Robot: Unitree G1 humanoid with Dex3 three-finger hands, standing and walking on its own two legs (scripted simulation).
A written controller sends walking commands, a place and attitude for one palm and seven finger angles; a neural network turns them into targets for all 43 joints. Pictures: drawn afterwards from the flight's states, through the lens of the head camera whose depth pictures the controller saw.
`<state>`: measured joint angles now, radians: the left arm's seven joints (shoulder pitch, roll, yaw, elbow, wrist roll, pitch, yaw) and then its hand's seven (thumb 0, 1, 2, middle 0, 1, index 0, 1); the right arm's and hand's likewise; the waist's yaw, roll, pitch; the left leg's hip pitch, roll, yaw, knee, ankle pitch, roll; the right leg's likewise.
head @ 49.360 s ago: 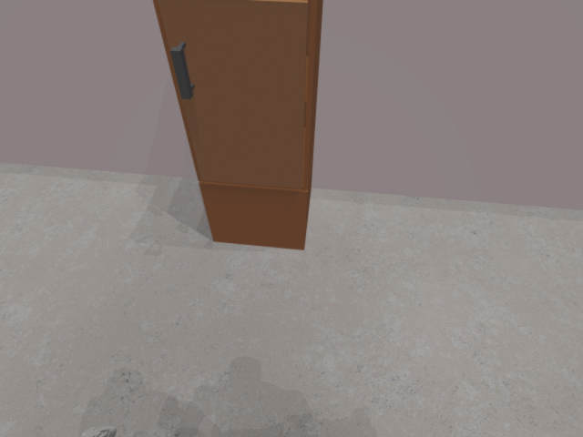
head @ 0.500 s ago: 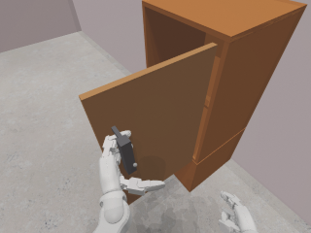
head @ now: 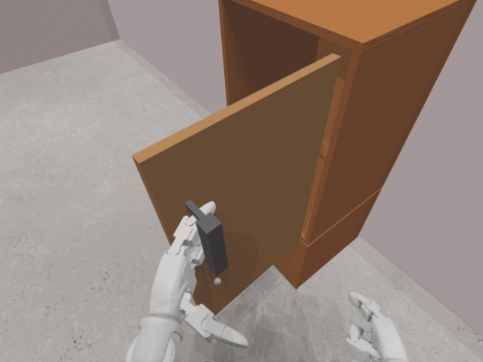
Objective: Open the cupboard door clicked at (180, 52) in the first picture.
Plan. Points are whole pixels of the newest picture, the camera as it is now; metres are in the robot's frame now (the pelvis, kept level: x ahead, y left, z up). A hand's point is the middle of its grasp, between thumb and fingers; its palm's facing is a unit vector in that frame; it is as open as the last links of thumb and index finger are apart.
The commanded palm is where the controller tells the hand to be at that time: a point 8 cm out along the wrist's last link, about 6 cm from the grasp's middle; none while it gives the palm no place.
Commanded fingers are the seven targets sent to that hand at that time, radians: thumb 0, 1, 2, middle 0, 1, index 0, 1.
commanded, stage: slide the hand sideways off the handle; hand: left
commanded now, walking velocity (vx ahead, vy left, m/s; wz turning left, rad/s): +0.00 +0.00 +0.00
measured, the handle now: (205, 237) +0.29 +0.07 +0.08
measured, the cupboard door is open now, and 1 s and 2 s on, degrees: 93 93 93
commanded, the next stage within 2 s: draw the hand back to the body in 0.96 s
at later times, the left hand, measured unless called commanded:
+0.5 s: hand (196, 298) +0.20 +0.07 +0.08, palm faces -0.06 -1.00 +0.01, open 16.0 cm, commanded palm +0.17 +0.14 +0.09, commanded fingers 0.00 -0.50 0.30 -0.15 -0.30 -0.15 -0.30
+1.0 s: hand (153, 326) +0.16 +0.12 +0.08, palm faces -0.03 -1.00 -0.01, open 16.3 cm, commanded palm +0.13 +0.17 +0.09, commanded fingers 0.00 -0.50 0.30 -0.15 -0.30 -0.15 -0.30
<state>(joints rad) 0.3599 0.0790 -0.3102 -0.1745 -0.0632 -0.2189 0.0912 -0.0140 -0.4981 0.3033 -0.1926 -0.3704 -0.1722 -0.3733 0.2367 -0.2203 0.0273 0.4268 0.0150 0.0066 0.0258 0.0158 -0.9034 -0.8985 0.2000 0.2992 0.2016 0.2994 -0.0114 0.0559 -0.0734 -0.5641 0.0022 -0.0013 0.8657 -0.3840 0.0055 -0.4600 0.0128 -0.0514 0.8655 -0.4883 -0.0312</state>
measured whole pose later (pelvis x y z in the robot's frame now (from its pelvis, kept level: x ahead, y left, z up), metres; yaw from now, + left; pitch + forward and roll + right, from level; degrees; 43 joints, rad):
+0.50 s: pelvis +0.01 +0.00 -0.01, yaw -1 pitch +7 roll +0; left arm 0.62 0.12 -0.23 -0.37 -0.07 -0.25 0.06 -0.01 -0.50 0.30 -0.21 -0.32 -0.22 -0.33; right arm 0.28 -0.22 0.02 0.35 0.02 0.00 0.03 0.02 -0.90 -0.90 0.20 0.30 0.20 0.30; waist -0.01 0.05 -0.11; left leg -0.63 0.01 0.01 0.93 -0.43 0.00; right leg -0.53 0.02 -0.04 0.93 -0.53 -0.04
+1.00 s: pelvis +0.01 +0.00 -0.02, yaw +0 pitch +8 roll -1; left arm 0.74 0.17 -0.06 -0.42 -0.20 -0.29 -0.13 -0.01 -0.50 0.30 -0.16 -0.30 -0.16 -0.31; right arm 0.28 -0.22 0.00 0.37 0.05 -0.03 -0.04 0.02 -0.90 -0.90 0.20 0.30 0.20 0.30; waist 0.01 0.06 -0.13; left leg -0.69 0.01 -0.02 0.99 -0.44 0.00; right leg -0.57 0.02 -0.07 0.97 -0.54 -0.04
